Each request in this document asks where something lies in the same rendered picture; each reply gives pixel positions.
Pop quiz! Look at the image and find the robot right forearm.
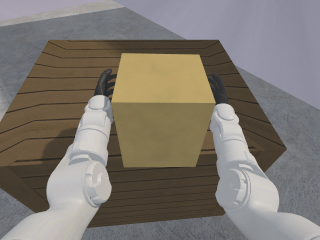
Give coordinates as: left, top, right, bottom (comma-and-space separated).
209, 103, 269, 180

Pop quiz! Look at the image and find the left robot upper arm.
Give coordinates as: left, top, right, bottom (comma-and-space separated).
0, 160, 112, 240

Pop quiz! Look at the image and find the robot left hand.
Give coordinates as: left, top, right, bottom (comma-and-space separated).
94, 68, 117, 102

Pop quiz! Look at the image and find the robot right hand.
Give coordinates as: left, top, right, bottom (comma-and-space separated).
207, 73, 228, 105

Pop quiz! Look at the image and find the carton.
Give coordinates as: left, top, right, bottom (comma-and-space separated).
111, 53, 216, 168

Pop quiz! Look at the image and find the pedestal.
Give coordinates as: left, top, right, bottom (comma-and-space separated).
0, 39, 287, 228

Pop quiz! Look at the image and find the right robot upper arm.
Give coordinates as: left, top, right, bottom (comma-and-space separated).
215, 168, 320, 240

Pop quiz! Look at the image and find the robot left forearm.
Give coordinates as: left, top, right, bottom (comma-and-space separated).
46, 95, 113, 202

